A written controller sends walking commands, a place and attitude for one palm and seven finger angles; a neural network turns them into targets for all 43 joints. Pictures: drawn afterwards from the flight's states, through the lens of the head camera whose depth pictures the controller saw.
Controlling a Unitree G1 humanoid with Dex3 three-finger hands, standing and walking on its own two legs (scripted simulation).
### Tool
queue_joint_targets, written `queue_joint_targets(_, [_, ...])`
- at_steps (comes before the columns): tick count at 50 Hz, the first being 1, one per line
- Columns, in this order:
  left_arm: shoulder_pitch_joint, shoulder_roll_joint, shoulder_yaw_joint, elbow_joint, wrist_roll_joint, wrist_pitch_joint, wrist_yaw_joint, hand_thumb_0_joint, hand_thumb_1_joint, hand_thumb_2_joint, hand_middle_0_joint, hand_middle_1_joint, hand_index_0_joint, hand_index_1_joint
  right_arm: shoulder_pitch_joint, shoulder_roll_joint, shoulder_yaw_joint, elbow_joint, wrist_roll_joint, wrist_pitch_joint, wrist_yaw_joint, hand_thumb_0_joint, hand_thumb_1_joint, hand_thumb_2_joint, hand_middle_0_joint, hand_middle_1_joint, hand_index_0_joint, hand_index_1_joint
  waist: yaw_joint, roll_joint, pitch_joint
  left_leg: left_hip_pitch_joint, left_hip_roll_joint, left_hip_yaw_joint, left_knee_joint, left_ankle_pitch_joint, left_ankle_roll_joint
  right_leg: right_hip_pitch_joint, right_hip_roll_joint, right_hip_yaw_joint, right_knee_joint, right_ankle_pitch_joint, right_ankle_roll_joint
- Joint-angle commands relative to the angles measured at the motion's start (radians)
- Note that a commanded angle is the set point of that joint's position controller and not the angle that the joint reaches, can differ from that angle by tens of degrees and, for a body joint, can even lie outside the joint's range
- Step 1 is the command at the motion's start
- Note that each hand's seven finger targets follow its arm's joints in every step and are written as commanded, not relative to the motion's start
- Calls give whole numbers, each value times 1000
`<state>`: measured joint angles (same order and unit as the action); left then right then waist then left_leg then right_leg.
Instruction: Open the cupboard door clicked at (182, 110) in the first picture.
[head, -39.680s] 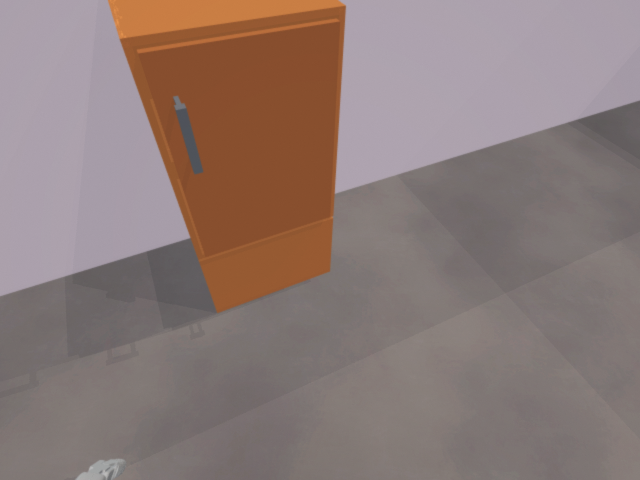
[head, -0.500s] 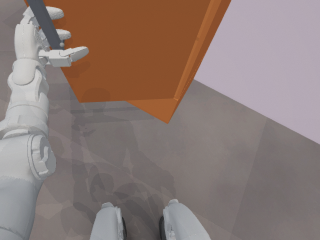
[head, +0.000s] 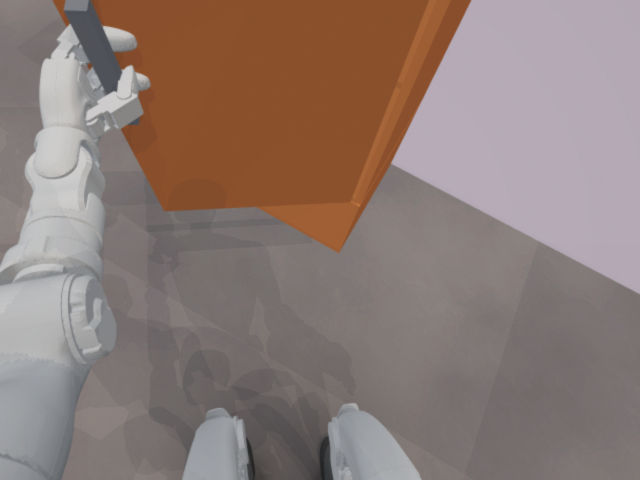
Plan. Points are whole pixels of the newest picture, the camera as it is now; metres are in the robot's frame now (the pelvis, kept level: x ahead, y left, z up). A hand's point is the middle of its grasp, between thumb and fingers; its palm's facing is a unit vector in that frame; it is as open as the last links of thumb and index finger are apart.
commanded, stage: pull the door open along its arc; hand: left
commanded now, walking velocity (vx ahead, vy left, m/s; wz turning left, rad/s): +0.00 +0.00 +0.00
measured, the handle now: (110, 57) +0.60 +0.18 +0.08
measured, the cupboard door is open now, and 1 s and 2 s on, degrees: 36 72 77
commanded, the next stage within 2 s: open thumb and fingers to let go in 1.06 s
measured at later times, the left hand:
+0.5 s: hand (156, 178) +0.44 +0.13 +0.08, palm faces +0.11 -0.99 +0.05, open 5.9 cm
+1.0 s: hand (241, 261) +0.34 +0.05 +0.08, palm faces +0.37 -0.93 +0.01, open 5.9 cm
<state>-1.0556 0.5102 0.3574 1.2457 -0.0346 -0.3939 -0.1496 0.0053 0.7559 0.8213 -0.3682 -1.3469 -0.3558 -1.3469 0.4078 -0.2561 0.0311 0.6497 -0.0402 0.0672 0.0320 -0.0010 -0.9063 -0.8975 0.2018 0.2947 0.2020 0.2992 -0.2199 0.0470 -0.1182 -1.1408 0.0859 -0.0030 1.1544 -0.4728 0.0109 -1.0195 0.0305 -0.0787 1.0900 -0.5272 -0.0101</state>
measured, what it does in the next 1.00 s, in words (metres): stands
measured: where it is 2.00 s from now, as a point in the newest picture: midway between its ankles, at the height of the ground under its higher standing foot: outside the picture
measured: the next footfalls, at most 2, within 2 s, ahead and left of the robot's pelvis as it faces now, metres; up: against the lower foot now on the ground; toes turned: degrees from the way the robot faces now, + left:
none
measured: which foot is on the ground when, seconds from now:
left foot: down 0.00-1.00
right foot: down 0.00-1.00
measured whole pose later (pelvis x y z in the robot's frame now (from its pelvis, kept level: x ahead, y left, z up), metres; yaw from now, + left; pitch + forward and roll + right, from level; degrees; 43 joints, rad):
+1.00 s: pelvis +0.00 -0.04 +0.03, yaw +3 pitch +14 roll +1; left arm -0.16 -0.09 -0.10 0.44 0.05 -0.39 0.54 0.01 0.72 0.78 -0.35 -1.33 -0.34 -1.33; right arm 0.26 -0.19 -0.02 0.61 -0.07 0.04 0.05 0.01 -0.91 -0.90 0.20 0.29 0.20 0.30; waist -0.03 0.03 -0.15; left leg -0.81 0.06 0.01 0.98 -0.42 -0.04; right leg -0.73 0.01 -0.07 1.01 -0.53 -0.06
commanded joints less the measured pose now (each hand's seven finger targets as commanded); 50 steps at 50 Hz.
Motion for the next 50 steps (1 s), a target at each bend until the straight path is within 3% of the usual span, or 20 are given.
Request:
queue_joint_targets(1, [-413, 230, 47, -230, -12, -78, -18, 0, 900, 900, -400, -1350, -400, -1350, 215, -193, -64, -27, 0, -4, -14, 0, -900, -900, 200, 300, 200, 300, 0, 149, -563, 555, -47, -62, -77, 490, 23, 126, 40, 33, -124, 444, -12])
queue_joint_targets(2, [-389, 222, 42, -247, -15, -80, -23, 0, 900, 900, -400, -1350, -400, -1350, 208, -190, -64, -35, 2, -1, -13, 0, -900, -900, 200, 300, 200, 300, 10, 168, -568, 572, -45, -59, -81, 507, 20, 129, 39, 32, -123, 457, -12])
queue_joint_targets(5, [-303, 195, 42, -278, -38, -72, -34, 0, 900, 900, -400, -1350, -400, -1350, 192, -185, -68, -56, 11, 3, -10, 0, -900, -900, 200, 300, 200, 300, 25, 110, -564, 547, -52, -42, -92, 489, 23, 191, 42, 34, -138, 487, -6])
queue_joint_targets(7, [-249, 196, 54, -334, -51, -80, -39, 0, 900, 900, -400, -1350, -400, -1350, 184, -181, -71, -69, 13, 4, -9, 0, -900, -900, 200, 300, 200, 300, 51, 126, -599, 560, -55, -34, -102, 519, 21, 236, 41, 37, -133, 533, -7])
queue_joint_targets(11, [-77, 136, 40, -420, -76, -85, -39, 0, 900, 900, -400, -1350, -400, -1350, 161, -173, -81, -96, 25, 7, -4, 0, -900, -900, 200, 300, 200, 300, 81, 81, -583, 580, -60, -23, -130, 535, 21, 284, 43, 34, -149, 567, -8])
queue_joint_targets(18, [221, 24, -16, -608, -119, -82, -22, 0, 900, 900, -400, -1350, -400, -1350, 84, -156, -91, -143, 47, 8, 2, 0, -900, -900, 200, 300, 200, 300, 127, 23, -473, 560, -69, 10, -187, 495, 18, 366, 33, 37, -182, 598, -3])
queue_joint_targets(19, [283, -4, -30, -632, -127, -81, -20, 0, 900, 900, -400, -1350, -400, -1350, 70, -152, -91, -156, 50, 6, 3, 0, -900, -900, 200, 300, 200, 300, 140, 18, -459, 560, -71, 12, -195, 490, 16, 373, 32, 35, -184, 592, -4])
queue_joint_targets(20, [294, -40, 90, -676, -194, -78, 107, 0, 900, 900, -400, -1350, -400, -1350, 45, -123, -90, -158, 43, -5, 0, 0, -900, -900, 200, 300, 200, 300, 203, -9, -447, 531, -70, 21, -209, 484, 7, 398, 33, 25, -191, 573, 1])
queue_joint_targets(22, [395, -139, 25, -722, -151, -76, 253, 0, 900, 900, -400, -1350, -400, -1350, 20, -109, -86, -160, 30, -27, 12, 0, -900, -900, 200, 300, 200, 300, 197, 3, -410, 525, -70, 23, -215, 472, -4, 375, 31, 19, -182, 551, 2])
queue_joint_targets(24, [449, -178, -18, -796, -87, -86, 353, 0, 900, 900, -400, -1350, -400, -1350, 9, -105, -91, -161, 12, -31, 24, 0, -900, -900, 200, 300, 200, 300, 199, -5, -421, 537, -68, 25, -213, 485, -6, 380, 25, 22, -170, 557, 1])
queue_joint_targets(25, [450, -206, -53, -828, -56, -90, 390, 0, 900, 900, -400, -1350, -400, -1350, 3, -101, -93, -161, 5, -31, 28, 0, -900, -900, 200, 300, 200, 300, 192, -13, -420, 541, -69, 26, -211, 482, -6, 385, 21, 25, -168, 564, 0])
queue_joint_targets(26, [461, -216, -56, -856, -32, -93, 439, 0, 900, 900, -400, -1350, -400, -1350, -1, -98, -94, -165, -2, -33, 29, 0, -900, -900, 200, 300, 200, 300, 200, -29, -429, 539, -68, 22, -208, 483, -6, 394, 22, 25, -162, 560, -3])
queue_joint_targets(27, [470, -259, -104, -857, -5, -91, 468, 0, 900, 900, -400, -1350, -400, -1350, -20, -92, -95, -163, -6, -33, 31, 0, -900, -900, 200, 300, 200, 300, 188, -21, -411, 539, -70, 27, -208, 456, -5, 383, 17, 30, -170, 552, 0])
queue_joint_targets(31, [423, -350, -163, -867, 55, -84, 613, 0, 900, 900, -400, -1350, -400, -1350, -68, -78, -94, -157, -23, -38, 21, 0, -900, -900, 200, 300, 200, 300, 174, -82, -358, 498, -75, 22, -216, 340, -2, 379, 7, 37, -199, 453, 0])
queue_joint_targets(32, [433, -381, -191, -863, 71, -83, 640, 0, 900, 900, -400, -1350, -400, -1350, -88, -71, -94, -155, -26, -40, 20, 0, -900, -900, 200, 300, 200, 300, 176, -62, -359, 502, -76, 25, -219, 322, -4, 372, 3, 41, -203, 433, 0])
queue_joint_targets(34, [440, -431, -247, -863, 98, -80, 671, 0, 900, 900, -400, -1350, -400, -1350, -110, -66, -92, -150, -30, -43, 18, 0, -900, -900, 200, 300, 200, 300, 171, -51, -344, 510, -77, 24, -221, 301, -4, 361, -1, 40, -211, 408, -4])
queue_joint_targets(37, [470, -479, -309, -868, 122, -80, 694, 0, 900, 900, -400, -1350, -400, -1350, -133, -59, -93, -148, -35, -49, 13, 0, -900, -900, 200, 300, 200, 300, 166, -81, -343, 513, -78, 23, -226, 278, 1, 372, -5, 47, -226, 395, -3])
queue_joint_targets(39, [505, -513, -346, -891, 118, -79, 690, 0, 900, 900, -400, -1350, -400, -1350, -149, -53, -93, -150, -35, -56, 12, 0, -900, -900, 200, 300, 200, 300, 173, -65, -349, 522, -82, 29, -228, 272, 1, 391, -10, 52, -237, 402, -4])
queue_joint_targets(45, [649, -597, -443, -979, 96, -68, 684, 0, 900, 900, -400, -1350, -400, -1350, -180, -42, -91, -168, -29, -73, 13, 0, -900, -900, 200, 300, 200, 300, 183, -126, -329, 518, -86, 27, -241, 267, 2, 444, -24, 67, -263, 434, 2])
queue_joint_targets(50, [779, -665, -534, -1068, 122, -53, 690, 0, 900, 900, -400, -1350, -400, -1350, -208, -27, -86, -184, -29, -88, 16, 0, -900, -900, 200, 300, 200, 300, 188, -123, -295, 527, -88, 25, -244, 269, 1, 450, -38, 72, -270, 460, 2])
